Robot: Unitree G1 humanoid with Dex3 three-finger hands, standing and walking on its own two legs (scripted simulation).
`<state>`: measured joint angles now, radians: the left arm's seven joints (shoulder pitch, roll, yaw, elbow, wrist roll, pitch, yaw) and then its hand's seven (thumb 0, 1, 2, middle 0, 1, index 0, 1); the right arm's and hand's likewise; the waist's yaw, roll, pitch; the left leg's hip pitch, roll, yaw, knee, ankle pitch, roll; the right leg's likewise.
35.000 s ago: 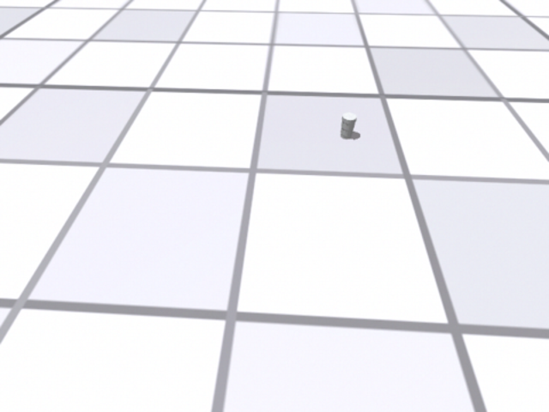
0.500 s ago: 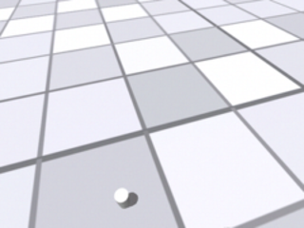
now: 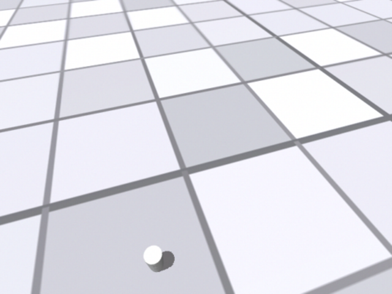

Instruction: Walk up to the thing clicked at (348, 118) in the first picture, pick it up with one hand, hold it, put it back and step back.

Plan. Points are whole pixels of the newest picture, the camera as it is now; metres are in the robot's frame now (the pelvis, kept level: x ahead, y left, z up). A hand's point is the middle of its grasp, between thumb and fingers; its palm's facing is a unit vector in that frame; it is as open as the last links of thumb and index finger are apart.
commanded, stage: stand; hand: left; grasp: from the side
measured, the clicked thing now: (154, 260) +0.45 +0.21 -0.71
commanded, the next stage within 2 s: step back in 0.08 s
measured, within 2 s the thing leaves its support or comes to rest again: neither
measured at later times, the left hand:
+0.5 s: hand out of the picture +0.08 +0.33 -0.19, palm faces -0.02 -0.94 -0.34, open 7.4 cm
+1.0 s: hand out of the picture -0.06 +0.36 -0.16, palm faces -0.05 -0.92 -0.40, open 7.4 cm
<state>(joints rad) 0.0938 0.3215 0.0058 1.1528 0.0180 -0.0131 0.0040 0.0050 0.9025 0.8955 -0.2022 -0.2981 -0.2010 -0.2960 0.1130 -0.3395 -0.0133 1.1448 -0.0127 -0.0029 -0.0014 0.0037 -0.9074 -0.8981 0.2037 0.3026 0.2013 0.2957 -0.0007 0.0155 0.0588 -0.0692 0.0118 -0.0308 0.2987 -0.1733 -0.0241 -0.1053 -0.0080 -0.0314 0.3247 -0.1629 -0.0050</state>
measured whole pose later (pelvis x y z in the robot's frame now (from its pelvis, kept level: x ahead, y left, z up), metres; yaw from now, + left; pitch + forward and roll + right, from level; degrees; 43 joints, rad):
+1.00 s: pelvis -0.16 +0.09 -0.02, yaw -3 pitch -4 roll +2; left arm 0.16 0.37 0.08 0.86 0.04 0.06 0.00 0.01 0.90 0.90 -0.20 -0.30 -0.20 -0.30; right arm 0.11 -0.35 -0.06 0.90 -0.01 0.04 0.00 0.00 -0.91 -0.90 0.21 0.30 0.20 0.30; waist 0.02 -0.02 0.17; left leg -0.41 -0.13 -0.04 0.97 -0.49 0.00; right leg -0.29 0.02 0.05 0.64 -0.30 -0.04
